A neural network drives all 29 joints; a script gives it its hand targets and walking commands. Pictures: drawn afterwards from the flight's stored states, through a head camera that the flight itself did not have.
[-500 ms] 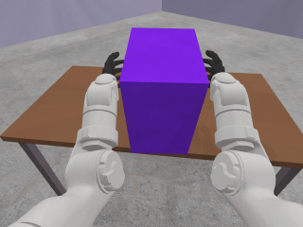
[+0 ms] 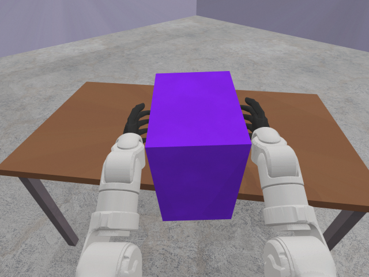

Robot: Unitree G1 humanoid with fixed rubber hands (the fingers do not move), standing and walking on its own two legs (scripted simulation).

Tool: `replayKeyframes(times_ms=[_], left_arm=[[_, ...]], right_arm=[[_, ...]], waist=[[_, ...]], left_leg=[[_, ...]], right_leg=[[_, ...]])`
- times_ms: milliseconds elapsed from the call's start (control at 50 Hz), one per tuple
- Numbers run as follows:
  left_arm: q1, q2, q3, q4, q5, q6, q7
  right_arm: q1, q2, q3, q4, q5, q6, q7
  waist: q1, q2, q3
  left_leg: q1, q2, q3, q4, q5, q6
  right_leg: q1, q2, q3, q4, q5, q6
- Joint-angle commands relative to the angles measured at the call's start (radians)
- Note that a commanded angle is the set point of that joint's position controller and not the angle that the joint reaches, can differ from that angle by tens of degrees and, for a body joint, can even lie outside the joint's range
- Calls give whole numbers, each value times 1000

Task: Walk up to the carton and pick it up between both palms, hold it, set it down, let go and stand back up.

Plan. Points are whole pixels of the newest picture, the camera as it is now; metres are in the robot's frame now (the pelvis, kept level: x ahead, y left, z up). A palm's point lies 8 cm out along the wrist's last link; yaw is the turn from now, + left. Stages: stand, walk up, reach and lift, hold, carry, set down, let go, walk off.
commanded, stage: hold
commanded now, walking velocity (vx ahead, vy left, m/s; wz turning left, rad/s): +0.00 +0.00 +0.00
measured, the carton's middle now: (194, 148) +0.40 +0.02 +0.10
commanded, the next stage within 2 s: none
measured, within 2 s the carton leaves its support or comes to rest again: neither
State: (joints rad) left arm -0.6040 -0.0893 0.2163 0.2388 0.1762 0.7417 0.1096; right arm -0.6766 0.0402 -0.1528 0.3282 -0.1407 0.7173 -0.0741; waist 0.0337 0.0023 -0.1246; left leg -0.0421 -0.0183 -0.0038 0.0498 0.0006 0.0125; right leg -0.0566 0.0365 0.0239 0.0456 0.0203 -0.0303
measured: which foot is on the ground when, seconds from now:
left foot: down 0.00-1.00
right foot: down 0.00-1.00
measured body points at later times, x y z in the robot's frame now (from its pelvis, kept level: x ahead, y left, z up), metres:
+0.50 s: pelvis -0.02 +0.00 +0.00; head -0.06 +0.00 +0.44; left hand +0.40 +0.16 +0.24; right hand +0.41 -0.12 +0.25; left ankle +0.02 +0.11 -0.76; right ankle +0.03 -0.10 -0.76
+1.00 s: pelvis -0.01 +0.00 +0.00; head -0.05 +0.00 +0.45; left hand +0.37 +0.15 +0.20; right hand +0.39 -0.12 +0.21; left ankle +0.02 +0.11 -0.76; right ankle +0.03 -0.10 -0.76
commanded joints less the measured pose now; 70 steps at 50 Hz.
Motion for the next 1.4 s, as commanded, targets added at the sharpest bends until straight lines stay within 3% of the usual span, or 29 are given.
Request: replayKeyframes(times_ms=[0, 60, 80, 140, 160, 240, 300, 320, 340, 380, 400, 440, 480, 540, 640, 680, 720, 740, 820, 880, 920, 940, 980, 1120, 1180, 1220, 1280, 1320, 1380], left_arm=[[-800, -348, -283, -109, -151, -97, -136], [-910, -359, -246, -11, -135, -124, -151], [-918, -365, -210, 60, -118, -129, -159], [-1053, -361, -107, 144, -73, -166, -180], [-1065, -353, -43, 219, -44, -174, -189], [-1072, -299, 124, 361, 64, -175, -215], [-1046, -244, 214, 432, 124, -178, -228], [-1052, -273, 201, 416, 113, -177, -228], [-1039, -257, 198, 407, 125, -175, -231], [-1025, -226, 197, 376, 124, -169, -228], [-1025, -223, 189, 366, 113, -165, -225], [-1028, -228, 133, 307, 92, -158, -219], [-1007, -260, 78, 256, 64, -148, -215], [-906, -259, 0, 175, 39, -132, -197], [-852, -286, -113, 62, -29, -134, -168], [-851, -348, -194, -19, -82, -136, -157], [-827, -338, -228, -33, -107, -130, -144], [-790, -346, -236, -53, -108, -126, -140], [-788, -348, -251, -95, -125, -112, -133], [-753, -363, -283, -150, -150, -108, -127], [-719, -349, -252, -76, -131, -98, -128], [-727, -344, -236, -36, -117, -101, -135], [-731, -348, -219, -38, -106, -101, -148], [-999, -280, -34, 164, -15, -153, -198], [-1085, -259, 35, 247, 11, -178, -208], [-1086, -260, 101, 342, 51, -189, -220], [-1085, -233, 180, 434, 101, -200, -227], [-1086, -252, 193, 442, 109, -197, -226], [-1067, -255, 184, 392, 111, -191, -224]], right_arm=[[-700, 424, 237, -65, 133, -79, 150], [-814, 424, 189, -3, 108, -110, 157], [-812, 436, 144, 74, 85, -109, 161], [-965, 425, 47, 140, 27, -144, 180], [-989, 412, -4, 198, -6, -148, 186], [-984, 354, -161, 334, -122, -146, 205], [-995, 308, -209, 374, -164, -149, 215], [-968, 299, -227, 388, -159, -151, 219], [-969, 303, -212, 367, -159, -148, 217], [-929, 307, -195, 359, -159, -138, 221], [-917, 286, -196, 356, -156, -136, 219], [-914, 297, -160, 282, -121, -130, 212], [-932, 302, -98, 194, -84, -137, 206], [-820, 301, -42, 152, -39, -129, 188], [-774, 319, 75, 48, 20, -129, 169], [-806, 366, 158, -65, 77, -136, 158], [-803, 343, 189, -109, 103, -135, 139], [-766, 365, 208, -106, 99, -127, 138], [-750, 387, 221, -112, 118, -99, 142], [-679, 431, 254, -114, 137, -89, 148], [-700, 409, 243, -115, 130, -89, 151], [-682, 400, 220, -46, 113, -86, 153], [-670, 415, 204, -19, 106, -83, 165], [-878, 361, -16, 209, -13, -126, 197], [-952, 310, -108, 275, -70, -149, 194], [-1010, 294, -139, 287, -112, -163, 196], [-1028, 267, -202, 370, -163, -177, 202], [-1026, 265, -219, 383, -167, -175, 206], [-1001, 299, -192, 341, -157, -176, 205]], waist=[[-12, 7, -366], [-14, 19, -413], [-22, 17, -384], [-7, 38, -432], [-3, 14, -403], [-22, 0, -410], [-8, -14, -349], [-24, 12, -341], [-17, 20, -347], [-16, -26, -350], [-20, -15, -371], [-29, -32, -400], [-17, -7, -447], [-10, 12, -477], [-23, -13, -508], [-20, 12, -579], [-21, 7, -601], [-5, -9, -595], [-12, -11, -554], [8, -30, -528], [2, -34, -473], [-4, -30, -404], [18, -9, -393], [6, 26, -306], [-18, 36, -363], [-14, 20, -392], [-10, 4, -355], [-22, 23, -373], [-26, -22, -433]], left_leg=[[34, -17, 8, 71, 58, -33], [-5, -19, 14, 93, -48, -33], [-28, -16, 3, 97, -89, -32], [-100, -16, -1, 106, -206, -24], [-143, -12, -2, 100, -273, -22], [-137, -27, -4, 103, -332, -36], [-176, -47, 28, 104, -281, -28], [-159, -34, 6, 81, -300, -34], [-154, -42, 24, 90, -234, -28], [-129, -44, 25, 69, -159, -21], [-95, -45, 30, 71, -112, -25], [-55, -38, 18, 61, -41, -16], [-16, -42, 22, 66, 51, -18], [32, -36, 15, 49, 143, -25], [84, -29, 3, 44, 215, -28], [115, -24, -7, 62, 301, -30], [125, -32, -6, 64, 335, -39], [129, -31, -10, 58, 352, -32], [116, -29, -8, 63, 279, -39], [92, -23, -2, 72, 294, -35], [62, -21, -5, 61, 205, -37], [28, -20, 1, 56, 147, -38], [29, -25, 7, 54, 121, -36], [-90, -24, 20, 62, -181, -28], [-117, -18, 0, 72, -283, -32], [-124, -18, -5, 78, -325, -31], [-169, -31, 10, 79, -326, -30], [-168, -33, 1, 82, -309, -30], [-109, -36, 16, 87, -182, -19]], right_leg=[[90, -9, 3, 75, 61, 35], [25, -2, -11, 95, -63, 26], [-1, -5, -10, 99, -99, 28], [-55, 7, -33, 128, -194, 24], [-61, 12, -41, 136, -233, 27], [-81, 13, -46, 122, -279, 30], [-87, 13, -51, 101, -290, 31], [-97, 23, -69, 114, -223, 18], [-70, 13, -58, 92, -206, 18], [-43, 21, -74, 81, -145, 22], [-46, 17, -67, 73, -100, 20], [-7, 15, -60, 66, -4, 14], [7, 10, -52, 66, 84, 11], [81, 5, -34, 57, 208, 21], [135, 3, -30, 49, 287, 16], [173, -2, -13, 64, 354, 16], [223, -6, -10, 68, 400, 22], [225, -6, -9, 75, 405, 27], [217, 1, -14, 72, 341, 27], [227, -9, 2, 87, 342, 30], [220, -5, -7, 80, 271, 29], [195, -9, -7, 74, 211, 28], [165, -13, 0, 63, 166, 35], [-11, 4, -29, 68, -159, 27], [-29, 14, -39, 104, -197, 17], [-39, 12, -41, 106, -254, 22], [-78, 24, -63, 103, -269, 19], [-93, 25, -71, 116, -242, 15], [-76, 22, -64, 94, -167, 14]])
